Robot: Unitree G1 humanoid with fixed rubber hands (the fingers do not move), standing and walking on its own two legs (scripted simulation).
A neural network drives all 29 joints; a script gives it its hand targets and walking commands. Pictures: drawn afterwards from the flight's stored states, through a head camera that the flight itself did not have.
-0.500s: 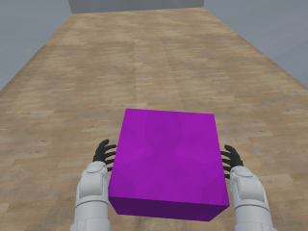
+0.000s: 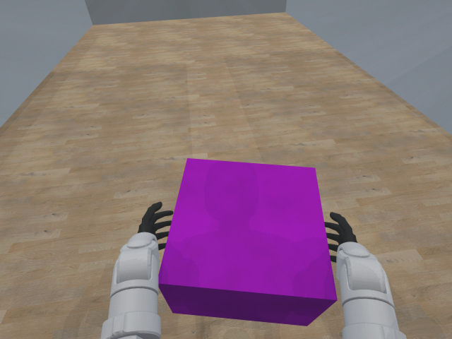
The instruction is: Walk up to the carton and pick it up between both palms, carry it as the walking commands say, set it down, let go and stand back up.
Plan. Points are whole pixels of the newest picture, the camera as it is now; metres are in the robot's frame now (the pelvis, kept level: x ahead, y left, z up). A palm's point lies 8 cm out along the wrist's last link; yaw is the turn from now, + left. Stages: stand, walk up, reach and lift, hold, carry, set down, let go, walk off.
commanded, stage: reach and lift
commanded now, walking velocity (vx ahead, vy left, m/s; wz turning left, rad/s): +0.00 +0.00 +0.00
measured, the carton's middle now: (245, 239) +0.35 +0.00 -0.03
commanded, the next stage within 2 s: hold in 0.44 s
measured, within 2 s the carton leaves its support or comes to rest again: neither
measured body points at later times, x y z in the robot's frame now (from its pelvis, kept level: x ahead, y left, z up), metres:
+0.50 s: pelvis +0.01 +0.00 +0.00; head -0.03 -0.01 +0.45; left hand +0.30 +0.19 +0.04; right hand +0.29 -0.18 +0.02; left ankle +0.02 +0.11 -0.75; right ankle +0.01 -0.11 -0.75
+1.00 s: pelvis +0.00 +0.00 +0.00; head -0.04 +0.00 +0.45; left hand +0.30 +0.19 +0.04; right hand +0.29 -0.18 +0.02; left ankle +0.02 +0.11 -0.75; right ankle +0.01 -0.11 -0.75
